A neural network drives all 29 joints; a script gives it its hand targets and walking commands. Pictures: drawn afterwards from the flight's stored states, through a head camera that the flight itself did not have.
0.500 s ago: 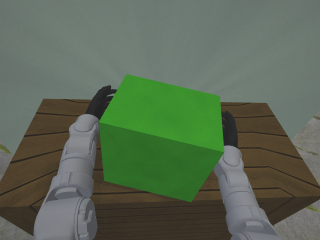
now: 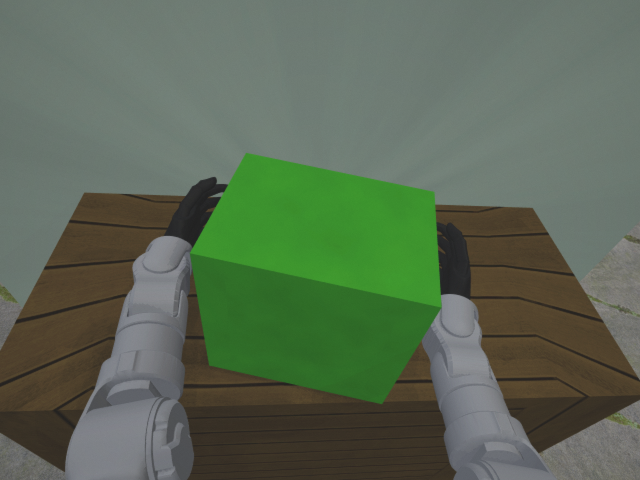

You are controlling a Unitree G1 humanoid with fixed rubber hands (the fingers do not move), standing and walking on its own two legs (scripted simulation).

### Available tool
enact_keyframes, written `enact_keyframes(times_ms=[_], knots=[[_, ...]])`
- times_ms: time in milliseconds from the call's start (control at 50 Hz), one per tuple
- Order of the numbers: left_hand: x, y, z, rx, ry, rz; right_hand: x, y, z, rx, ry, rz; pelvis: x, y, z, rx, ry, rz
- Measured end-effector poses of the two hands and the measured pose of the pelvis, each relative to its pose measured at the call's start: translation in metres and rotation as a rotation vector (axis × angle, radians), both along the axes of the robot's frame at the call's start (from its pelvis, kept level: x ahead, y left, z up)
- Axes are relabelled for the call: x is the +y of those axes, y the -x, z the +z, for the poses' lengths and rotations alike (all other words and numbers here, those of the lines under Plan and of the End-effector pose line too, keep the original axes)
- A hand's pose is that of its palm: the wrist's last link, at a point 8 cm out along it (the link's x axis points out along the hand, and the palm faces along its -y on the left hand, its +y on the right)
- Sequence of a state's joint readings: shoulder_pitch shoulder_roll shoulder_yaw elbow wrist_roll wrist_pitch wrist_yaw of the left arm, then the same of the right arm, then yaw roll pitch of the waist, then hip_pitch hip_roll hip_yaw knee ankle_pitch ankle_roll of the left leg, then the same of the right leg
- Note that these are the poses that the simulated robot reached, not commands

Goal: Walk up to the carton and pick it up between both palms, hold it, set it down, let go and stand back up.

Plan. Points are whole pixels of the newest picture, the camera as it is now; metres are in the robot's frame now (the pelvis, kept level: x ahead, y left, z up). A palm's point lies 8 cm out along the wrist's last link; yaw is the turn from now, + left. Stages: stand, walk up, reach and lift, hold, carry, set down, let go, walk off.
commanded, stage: set down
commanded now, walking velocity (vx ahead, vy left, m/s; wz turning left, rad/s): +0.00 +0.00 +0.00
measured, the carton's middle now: (316, 282) +0.38 -0.01 +0.03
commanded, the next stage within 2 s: none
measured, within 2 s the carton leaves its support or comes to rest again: neither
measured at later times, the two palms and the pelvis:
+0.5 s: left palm (183, 241) +0.41 +0.16 +0.09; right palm (449, 288) +0.33 -0.18 +0.07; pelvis +0.00 +0.00 +0.00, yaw +0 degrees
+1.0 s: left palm (183, 247) +0.41 +0.16 +0.07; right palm (444, 301) +0.33 -0.18 +0.04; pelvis -0.01 +0.00 +0.00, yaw -1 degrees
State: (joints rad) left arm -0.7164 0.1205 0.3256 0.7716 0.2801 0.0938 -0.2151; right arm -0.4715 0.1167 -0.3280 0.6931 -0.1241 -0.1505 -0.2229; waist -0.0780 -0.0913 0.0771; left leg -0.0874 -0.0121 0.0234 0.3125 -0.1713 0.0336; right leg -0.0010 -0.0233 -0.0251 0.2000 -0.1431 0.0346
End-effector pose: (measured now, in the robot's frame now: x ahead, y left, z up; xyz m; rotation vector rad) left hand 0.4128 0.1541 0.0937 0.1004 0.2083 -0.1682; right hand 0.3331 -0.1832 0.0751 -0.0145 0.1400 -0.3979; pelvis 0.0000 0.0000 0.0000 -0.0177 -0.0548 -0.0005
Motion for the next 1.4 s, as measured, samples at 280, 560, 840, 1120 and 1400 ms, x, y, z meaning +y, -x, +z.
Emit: enact_keyframes(times_ms=[280,560,840,1120,1400], knots=[[0.004,0.003,-0.007,-0.007,-0.001,-0.001,0.003,0.001,-0.002,-0.032,0.019,0.0,0.002,0.0,0.0,0.001,0.002,-0.001],[0.004,0.003,-0.009,0.0,0.006,0.003,0.003,0.001,-0.003,-0.04,0.023,-0.001,0.003,0.003,0.0,0.005,-0.002,-0.01],[0.005,0.005,-0.013,0.013,-0.003,0.006,0.003,0.001,-0.006,-0.049,0.029,0.005,0.002,0.007,-0.001,0.007,-0.003,-0.013],[-0.001,-0.009,-0.041,0.049,-0.021,0.027,-0.002,0.005,-0.058,0.106,-0.06,0.003,0.003,0.001,-0.006,0.148,0.012,-0.016],[0.009,-0.019,-0.047,0.06,0.027,0.041,-0.007,-0.012,-0.031,0.075,-0.09,0.003,-0.002,-0.004,-0.011,0.197,0.022,-0.034]])
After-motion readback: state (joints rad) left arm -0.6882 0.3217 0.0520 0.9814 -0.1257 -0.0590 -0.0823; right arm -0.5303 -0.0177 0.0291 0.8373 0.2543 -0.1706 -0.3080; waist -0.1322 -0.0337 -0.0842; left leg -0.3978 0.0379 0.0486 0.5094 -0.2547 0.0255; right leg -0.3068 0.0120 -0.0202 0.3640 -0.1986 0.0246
